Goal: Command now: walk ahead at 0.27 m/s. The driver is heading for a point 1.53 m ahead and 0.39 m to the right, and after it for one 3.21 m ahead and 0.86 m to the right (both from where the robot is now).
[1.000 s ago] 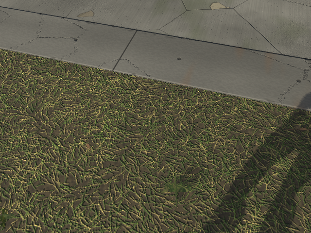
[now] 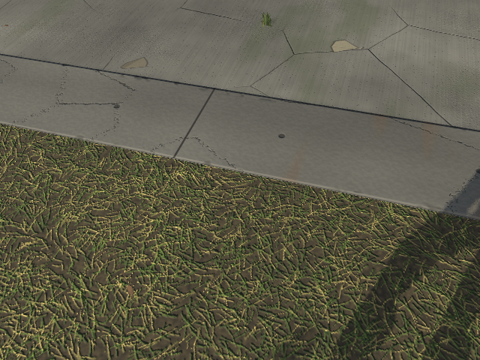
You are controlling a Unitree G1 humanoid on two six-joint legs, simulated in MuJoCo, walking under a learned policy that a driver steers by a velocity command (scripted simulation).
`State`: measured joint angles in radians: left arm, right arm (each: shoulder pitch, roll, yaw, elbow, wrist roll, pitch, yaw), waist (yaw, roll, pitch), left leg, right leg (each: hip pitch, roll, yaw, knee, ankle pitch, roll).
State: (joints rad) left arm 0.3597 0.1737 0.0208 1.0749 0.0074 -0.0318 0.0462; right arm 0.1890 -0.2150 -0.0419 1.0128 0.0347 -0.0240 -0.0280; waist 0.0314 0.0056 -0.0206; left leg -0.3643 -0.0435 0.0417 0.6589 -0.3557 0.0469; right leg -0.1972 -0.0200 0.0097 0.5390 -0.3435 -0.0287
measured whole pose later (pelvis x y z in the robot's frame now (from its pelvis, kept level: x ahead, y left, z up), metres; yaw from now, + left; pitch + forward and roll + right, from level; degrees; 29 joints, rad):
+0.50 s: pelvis +0.18 +0.07 +0.01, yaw -4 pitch +1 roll +1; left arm 0.29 0.24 0.08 0.98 -0.04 -0.08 0.02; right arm 0.26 -0.21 -0.04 1.03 0.00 -0.12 0.02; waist -0.01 -0.04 -0.01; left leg -0.13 -0.02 0.14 0.33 -0.22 0.05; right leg -0.58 -0.08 0.07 1.17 -0.21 -0.08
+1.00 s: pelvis +0.44 -0.02 +0.00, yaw -20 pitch +1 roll +0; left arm 0.23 0.25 0.08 0.81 -0.01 -0.07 -0.04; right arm 0.17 -0.27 -0.05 0.85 0.02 -0.14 0.00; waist 0.01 0.01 0.05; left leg -0.49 0.08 -0.06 1.22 -0.34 0.02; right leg -0.31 0.12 -0.01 0.44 -0.14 -0.12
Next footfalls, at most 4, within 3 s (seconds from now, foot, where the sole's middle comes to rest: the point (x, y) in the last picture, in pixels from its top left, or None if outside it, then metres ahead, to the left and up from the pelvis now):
0.30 left None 0.20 0.16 -0.77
0.84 right None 0.51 -0.10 -0.77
1.36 left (274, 264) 0.86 -0.03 -0.77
1.92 right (373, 225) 1.02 -0.37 -0.77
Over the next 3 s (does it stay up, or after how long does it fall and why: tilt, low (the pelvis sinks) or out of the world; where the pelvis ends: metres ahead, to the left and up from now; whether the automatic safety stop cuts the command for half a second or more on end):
stays up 1.40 -0.42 -0.01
